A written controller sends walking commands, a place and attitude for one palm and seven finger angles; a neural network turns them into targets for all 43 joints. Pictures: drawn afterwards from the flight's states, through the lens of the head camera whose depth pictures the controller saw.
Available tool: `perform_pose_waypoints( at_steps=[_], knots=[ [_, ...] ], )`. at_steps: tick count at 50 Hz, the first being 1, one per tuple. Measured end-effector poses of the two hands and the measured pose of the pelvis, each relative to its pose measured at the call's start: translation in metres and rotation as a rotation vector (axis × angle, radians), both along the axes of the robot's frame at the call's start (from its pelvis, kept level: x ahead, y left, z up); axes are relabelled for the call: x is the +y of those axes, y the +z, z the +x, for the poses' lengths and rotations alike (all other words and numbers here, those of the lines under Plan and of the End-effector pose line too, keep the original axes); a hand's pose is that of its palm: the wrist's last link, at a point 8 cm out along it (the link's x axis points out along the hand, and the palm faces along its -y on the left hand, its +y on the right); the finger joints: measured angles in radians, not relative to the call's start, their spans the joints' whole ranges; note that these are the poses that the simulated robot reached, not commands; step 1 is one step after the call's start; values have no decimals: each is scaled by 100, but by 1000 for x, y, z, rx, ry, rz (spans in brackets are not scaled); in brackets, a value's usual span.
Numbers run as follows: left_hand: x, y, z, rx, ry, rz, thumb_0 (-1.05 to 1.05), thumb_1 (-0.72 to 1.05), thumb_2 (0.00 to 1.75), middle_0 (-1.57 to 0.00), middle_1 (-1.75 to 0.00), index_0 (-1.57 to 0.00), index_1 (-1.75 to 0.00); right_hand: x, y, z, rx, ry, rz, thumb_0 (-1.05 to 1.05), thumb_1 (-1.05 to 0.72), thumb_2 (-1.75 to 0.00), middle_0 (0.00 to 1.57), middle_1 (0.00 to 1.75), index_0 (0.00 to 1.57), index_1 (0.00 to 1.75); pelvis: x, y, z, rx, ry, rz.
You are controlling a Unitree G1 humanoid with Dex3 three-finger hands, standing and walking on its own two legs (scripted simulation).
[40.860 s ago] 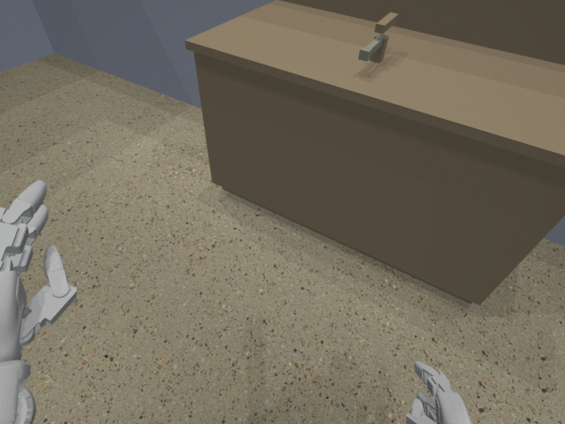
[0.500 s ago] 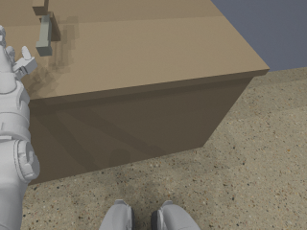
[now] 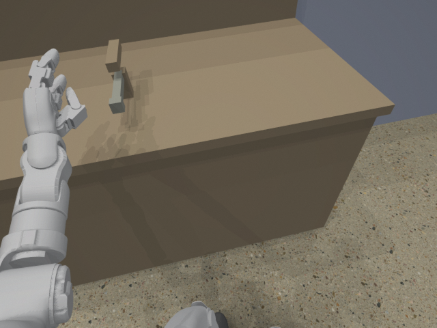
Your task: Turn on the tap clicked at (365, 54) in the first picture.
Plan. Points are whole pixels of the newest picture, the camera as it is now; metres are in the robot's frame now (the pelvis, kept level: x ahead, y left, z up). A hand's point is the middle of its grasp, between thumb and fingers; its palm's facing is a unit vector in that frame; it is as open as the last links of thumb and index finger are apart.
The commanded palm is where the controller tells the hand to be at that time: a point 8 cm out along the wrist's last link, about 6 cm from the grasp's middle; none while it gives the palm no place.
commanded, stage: bring the hand home and regain balance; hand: left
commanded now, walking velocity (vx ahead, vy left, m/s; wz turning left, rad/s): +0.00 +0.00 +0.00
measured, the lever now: (117, 105) +0.57 +0.26 +0.12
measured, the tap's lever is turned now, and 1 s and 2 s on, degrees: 0 0 0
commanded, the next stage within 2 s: come to a stop and stand still in 0.98 s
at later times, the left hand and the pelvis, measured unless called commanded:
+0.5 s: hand (81, 172) +0.30 +0.21 +0.19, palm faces +0.28 -0.91 -0.31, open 7.4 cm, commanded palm +0.25 +0.26 +0.20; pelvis -0.02 +0.00 +0.04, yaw -6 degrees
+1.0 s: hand (38, 195) +0.25 +0.24 +0.21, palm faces +0.38 -0.84 -0.38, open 7.4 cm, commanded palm +0.21 +0.27 +0.22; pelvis +0.02 +0.01 +0.04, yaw -5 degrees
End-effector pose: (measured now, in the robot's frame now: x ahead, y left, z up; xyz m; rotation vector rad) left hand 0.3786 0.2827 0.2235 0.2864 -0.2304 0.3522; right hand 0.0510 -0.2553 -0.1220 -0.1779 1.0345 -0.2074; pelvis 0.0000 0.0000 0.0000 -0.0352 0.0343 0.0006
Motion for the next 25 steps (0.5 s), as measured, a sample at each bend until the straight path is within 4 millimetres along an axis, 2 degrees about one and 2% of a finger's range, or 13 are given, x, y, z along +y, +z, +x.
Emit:
perform_pose_waypoints(
  at_steps=[2, 6, 9, 12, 15, 19, 25],
  knots=[
    [-4, -3, -9, 62, -19, -5, 1, 90, 90, -19, -27, -19, -27, 6, 1, 21, -53, 30, 8, 1, -90, -90, 20, 30, 21, 30, 1, 2, -5, -42, 10, -3],
    [1, -46, -27, 298, -19, -47, 1, 89, 90, -20, -28, -20, -29, 8, 21, 49, -185, -12, 8, 1, -90, -90, 20, 30, 21, 30, 9, 11, -6, -74, -31, 14],
    [4, -74, -36, 364, -21, -40, 1, 89, 90, -20, -29, -20, -29, 8, 34, 59, -270, -25, -24, 1, -90, -90, 20, 30, 21, 30, 15, 9, -15, -64, -52, 21],
    [-3, -84, -50, 345, -33, -43, 2, 89, 90, -21, -29, -21, -30, 12, 42, 54, -268, -17, -23, 1, -90, -90, 20, 30, 21, 30, 16, 16, -28, -96, -86, 57],
    [-20, -74, -70, 264, -77, -18, 2, 90, 90, -21, -30, -21, -30, 17, 47, 43, -243, -17, 1, 1, -90, -90, 20, 30, 21, 30, 12, 25, -32, -102, -97, 60],
    [-37, -46, -96, 101, -118, 17, 2, 89, 90, -21, -30, -21, -30, 19, 52, 33, -204, -19, 18, 1, -90, -90, 20, 30, 21, 30, 3, 31, -29, -94, -93, 50],
    [-29, -20, -114, 7, -101, 86, 1, 89, 90, -21, -30, -21, -30, 11, 57, 31, -197, -63, -2, 1, -90, -90, 20, 30, 21, 30, 4, 36, -18, -75, -105, 38]
  ],
)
